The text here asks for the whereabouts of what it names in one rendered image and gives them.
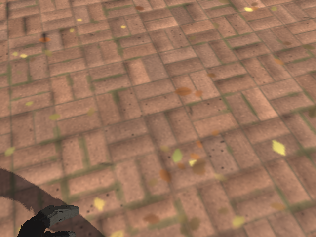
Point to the left robot hand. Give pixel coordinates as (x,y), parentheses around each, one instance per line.
(47,217)

